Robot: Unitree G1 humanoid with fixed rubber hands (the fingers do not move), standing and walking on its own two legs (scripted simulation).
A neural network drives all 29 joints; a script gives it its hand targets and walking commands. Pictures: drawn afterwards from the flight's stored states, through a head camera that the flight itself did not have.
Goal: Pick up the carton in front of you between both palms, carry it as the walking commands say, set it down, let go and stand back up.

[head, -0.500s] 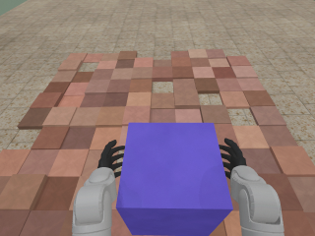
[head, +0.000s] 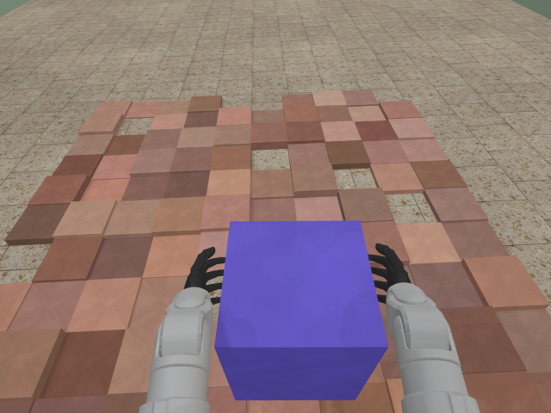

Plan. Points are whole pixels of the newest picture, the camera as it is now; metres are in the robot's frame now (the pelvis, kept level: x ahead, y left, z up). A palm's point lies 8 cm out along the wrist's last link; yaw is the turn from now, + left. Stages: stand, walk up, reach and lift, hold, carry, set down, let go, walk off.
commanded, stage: carry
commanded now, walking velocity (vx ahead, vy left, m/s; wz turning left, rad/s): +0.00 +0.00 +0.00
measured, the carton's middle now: (295, 314) +0.30 +0.00 -0.05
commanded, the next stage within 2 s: none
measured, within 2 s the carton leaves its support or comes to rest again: neither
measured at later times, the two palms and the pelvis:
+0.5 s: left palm (203, 292) +0.28 +0.14 +0.05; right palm (409, 288) +0.28 -0.16 +0.05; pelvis -0.01 -0.01 +0.00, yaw +0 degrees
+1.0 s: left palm (209, 295) +0.28 +0.13 +0.05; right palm (416, 291) +0.28 -0.17 +0.05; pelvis -0.01 -0.02 +0.00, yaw +0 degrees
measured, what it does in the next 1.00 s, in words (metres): stands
